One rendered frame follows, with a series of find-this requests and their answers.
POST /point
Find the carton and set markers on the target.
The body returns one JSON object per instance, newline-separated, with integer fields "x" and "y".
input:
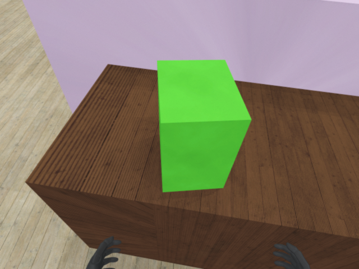
{"x": 202, "y": 123}

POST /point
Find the robot left hand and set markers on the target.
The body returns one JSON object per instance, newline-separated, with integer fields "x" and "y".
{"x": 98, "y": 260}

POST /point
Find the pedestal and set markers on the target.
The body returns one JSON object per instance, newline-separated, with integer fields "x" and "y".
{"x": 295, "y": 179}

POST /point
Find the robot right hand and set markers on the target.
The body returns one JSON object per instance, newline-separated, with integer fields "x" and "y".
{"x": 296, "y": 257}

